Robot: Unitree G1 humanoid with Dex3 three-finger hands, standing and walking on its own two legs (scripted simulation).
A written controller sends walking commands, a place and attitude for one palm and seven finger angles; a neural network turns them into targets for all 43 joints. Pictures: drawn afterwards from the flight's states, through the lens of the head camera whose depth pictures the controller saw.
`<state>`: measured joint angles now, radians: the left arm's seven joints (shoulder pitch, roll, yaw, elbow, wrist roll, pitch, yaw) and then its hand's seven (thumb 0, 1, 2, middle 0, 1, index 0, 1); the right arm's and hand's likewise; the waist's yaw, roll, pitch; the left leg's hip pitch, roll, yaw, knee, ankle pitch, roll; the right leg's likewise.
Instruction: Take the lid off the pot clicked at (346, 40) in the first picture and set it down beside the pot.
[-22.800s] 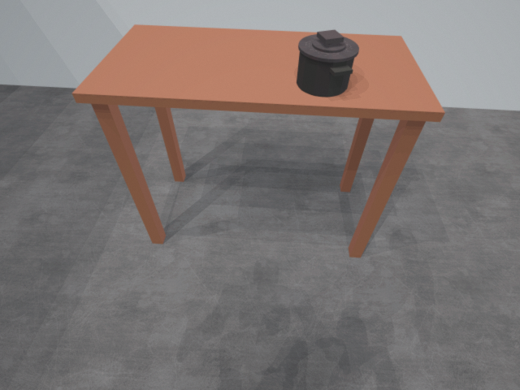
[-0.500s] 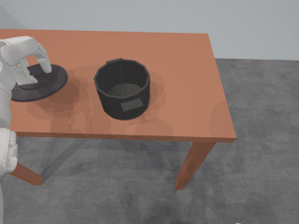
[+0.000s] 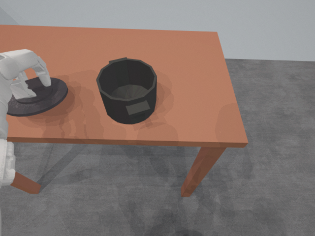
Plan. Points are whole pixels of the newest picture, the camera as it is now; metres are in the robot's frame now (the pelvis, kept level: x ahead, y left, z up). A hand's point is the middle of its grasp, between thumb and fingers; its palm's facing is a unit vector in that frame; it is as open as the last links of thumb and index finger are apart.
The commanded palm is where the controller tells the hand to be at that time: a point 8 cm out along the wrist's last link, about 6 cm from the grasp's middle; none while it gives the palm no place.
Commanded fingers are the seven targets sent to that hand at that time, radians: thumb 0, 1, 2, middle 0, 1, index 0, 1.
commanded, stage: lower the lid onto the table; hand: left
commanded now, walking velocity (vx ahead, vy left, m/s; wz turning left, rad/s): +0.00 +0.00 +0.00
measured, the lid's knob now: (30, 86) +0.47 +0.32 +0.10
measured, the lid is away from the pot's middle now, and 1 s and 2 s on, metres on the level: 0.25 0.25 0.25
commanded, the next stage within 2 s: open the fingers wide in 1.02 s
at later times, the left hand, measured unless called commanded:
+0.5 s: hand (33, 91) +0.45 +0.30 +0.10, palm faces -0.50 -0.15 -0.85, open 7.6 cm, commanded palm +0.49 +0.31 +0.17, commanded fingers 0.00 0.47 1.20 -0.78 -0.88 -0.86 -0.93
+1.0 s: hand (35, 93) +0.45 +0.30 +0.09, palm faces -0.49 -0.14 -0.86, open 7.4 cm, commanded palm +0.50 +0.31 +0.13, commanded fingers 0.00 0.47 1.20 -0.78 -0.88 -0.86 -0.93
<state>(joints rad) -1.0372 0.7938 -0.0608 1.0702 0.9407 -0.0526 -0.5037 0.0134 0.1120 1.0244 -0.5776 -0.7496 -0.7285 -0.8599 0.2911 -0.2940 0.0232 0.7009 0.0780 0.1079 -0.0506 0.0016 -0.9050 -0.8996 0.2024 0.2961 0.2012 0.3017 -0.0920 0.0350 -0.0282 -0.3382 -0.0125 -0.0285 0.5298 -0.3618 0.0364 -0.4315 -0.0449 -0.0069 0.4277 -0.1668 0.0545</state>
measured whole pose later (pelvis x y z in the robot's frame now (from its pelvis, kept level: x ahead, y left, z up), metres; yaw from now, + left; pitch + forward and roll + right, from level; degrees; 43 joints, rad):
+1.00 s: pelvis -0.02 +0.00 -0.02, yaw -2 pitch +15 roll -2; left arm -1.15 0.85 -0.07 1.25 0.98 -0.09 -0.45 -0.01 0.10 1.01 -0.56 -0.79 -0.78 -0.90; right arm 0.34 -0.29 0.04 0.69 0.10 0.15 -0.08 0.00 -0.90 -0.90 0.20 0.30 0.20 0.30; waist -0.14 0.03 -0.08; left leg -0.59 0.00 -0.01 0.76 -0.44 0.03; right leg -0.68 -0.02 0.01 0.63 -0.22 0.05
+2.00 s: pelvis -0.02 +0.00 -0.03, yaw -2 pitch +17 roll -3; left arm -1.04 0.86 -0.02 1.10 0.99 -0.17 -0.39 -0.01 0.01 0.79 -0.45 -0.79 -0.50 -0.86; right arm 0.30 -0.27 0.03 0.66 0.09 0.26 -0.08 0.00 -0.90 -0.90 0.20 0.30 0.20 0.30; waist -0.11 0.03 -0.10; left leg -0.63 0.00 -0.02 0.79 -0.45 0.04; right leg -0.72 -0.02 0.01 0.65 -0.23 0.05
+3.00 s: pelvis -0.01 +0.00 -0.01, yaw -1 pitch +13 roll -2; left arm -1.03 0.83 -0.04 1.00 0.97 -0.13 -0.44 0.00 -0.06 0.77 -0.42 -0.75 -0.42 -0.76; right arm 0.26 -0.28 0.02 0.67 0.09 0.25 -0.07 0.00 -0.91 -0.90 0.20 0.30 0.20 0.30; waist -0.08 0.04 -0.08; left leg -0.46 -0.01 -0.03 0.64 -0.40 0.04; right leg -0.55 -0.03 0.00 0.51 -0.19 0.05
